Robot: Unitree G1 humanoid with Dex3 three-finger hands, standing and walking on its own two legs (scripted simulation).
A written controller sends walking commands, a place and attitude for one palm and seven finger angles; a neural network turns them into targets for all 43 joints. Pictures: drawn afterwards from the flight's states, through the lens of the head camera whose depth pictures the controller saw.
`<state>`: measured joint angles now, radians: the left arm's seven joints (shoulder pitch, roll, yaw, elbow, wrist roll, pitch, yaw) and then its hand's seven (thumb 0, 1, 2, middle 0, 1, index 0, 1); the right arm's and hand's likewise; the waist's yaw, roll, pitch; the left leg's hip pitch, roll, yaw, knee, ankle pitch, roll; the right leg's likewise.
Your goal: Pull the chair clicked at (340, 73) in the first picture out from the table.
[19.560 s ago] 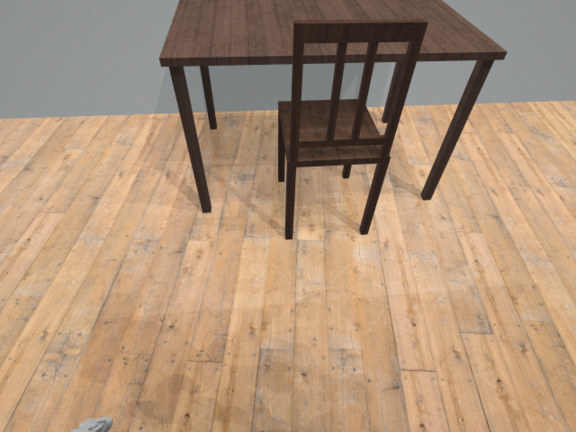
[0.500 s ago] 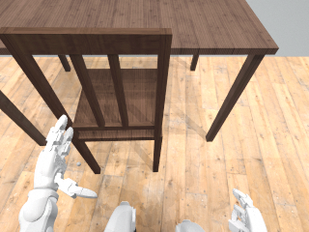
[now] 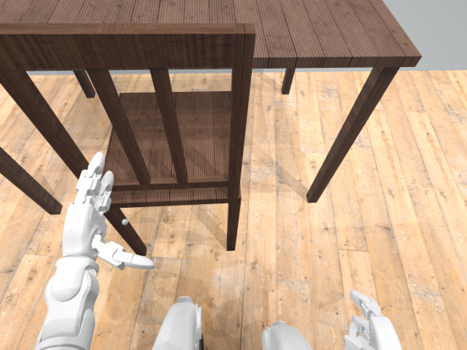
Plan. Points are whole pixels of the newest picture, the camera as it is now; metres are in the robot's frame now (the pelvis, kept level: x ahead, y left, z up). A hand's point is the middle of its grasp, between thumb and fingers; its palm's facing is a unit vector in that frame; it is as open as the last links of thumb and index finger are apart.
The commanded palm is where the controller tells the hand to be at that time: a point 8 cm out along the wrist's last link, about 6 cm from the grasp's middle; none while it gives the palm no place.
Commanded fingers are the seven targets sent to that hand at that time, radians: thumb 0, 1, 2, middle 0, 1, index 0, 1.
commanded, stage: aim the fingers beside a spindle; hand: left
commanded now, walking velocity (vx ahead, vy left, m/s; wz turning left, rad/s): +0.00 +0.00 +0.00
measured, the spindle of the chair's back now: (126, 136) +0.49 +0.22 +0.03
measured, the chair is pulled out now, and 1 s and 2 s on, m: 0.00 0.00 0.00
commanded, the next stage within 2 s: push the fingers through the gap in 1.08 s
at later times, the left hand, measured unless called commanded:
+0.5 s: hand (136, 208) +0.35 +0.18 +0.01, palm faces +0.08 -1.00 -0.04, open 16.9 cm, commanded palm +0.32 +0.23 +0.01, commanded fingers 0.00 -0.50 0.30 -0.06 -0.08 -0.06 -0.08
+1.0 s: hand (140, 210) +0.35 +0.18 +0.01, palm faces +0.08 -1.00 -0.05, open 16.9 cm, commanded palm +0.32 +0.23 +0.01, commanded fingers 0.00 -0.50 0.30 -0.06 -0.08 -0.06 -0.08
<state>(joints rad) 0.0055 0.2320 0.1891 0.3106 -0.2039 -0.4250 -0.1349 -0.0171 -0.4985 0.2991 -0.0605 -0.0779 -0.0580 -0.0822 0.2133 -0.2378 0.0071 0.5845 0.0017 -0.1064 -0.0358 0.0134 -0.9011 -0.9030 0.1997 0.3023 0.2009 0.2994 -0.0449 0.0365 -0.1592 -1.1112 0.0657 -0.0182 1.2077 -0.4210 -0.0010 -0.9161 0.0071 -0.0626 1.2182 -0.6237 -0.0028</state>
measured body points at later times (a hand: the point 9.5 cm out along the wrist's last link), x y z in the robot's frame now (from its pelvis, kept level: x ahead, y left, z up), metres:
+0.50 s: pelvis -0.01 +0.00 -0.02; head +0.09 +0.02 +0.42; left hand +0.34 +0.24 +0.02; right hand +0.13 -0.25 -0.12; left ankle +0.08 +0.12 -0.63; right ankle -0.02 -0.12 -0.63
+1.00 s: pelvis -0.01 +0.00 -0.02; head +0.09 +0.01 +0.42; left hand +0.34 +0.23 +0.01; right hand +0.13 -0.25 -0.12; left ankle +0.08 +0.12 -0.63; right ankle -0.02 -0.12 -0.63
